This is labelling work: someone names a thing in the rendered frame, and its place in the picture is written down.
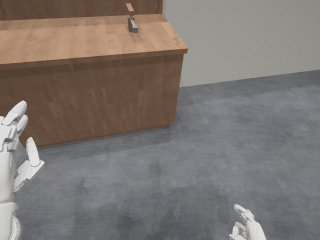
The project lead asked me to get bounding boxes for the tap lever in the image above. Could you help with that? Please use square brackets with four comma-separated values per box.
[130, 18, 139, 33]

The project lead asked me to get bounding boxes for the left robot forearm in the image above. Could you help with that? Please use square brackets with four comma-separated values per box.
[0, 202, 22, 240]

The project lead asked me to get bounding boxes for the right robot hand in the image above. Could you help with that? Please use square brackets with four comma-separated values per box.
[229, 204, 267, 240]

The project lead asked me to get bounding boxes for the counter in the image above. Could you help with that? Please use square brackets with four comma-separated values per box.
[0, 0, 188, 148]

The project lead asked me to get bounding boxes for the left robot hand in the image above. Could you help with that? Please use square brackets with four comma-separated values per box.
[0, 100, 45, 203]

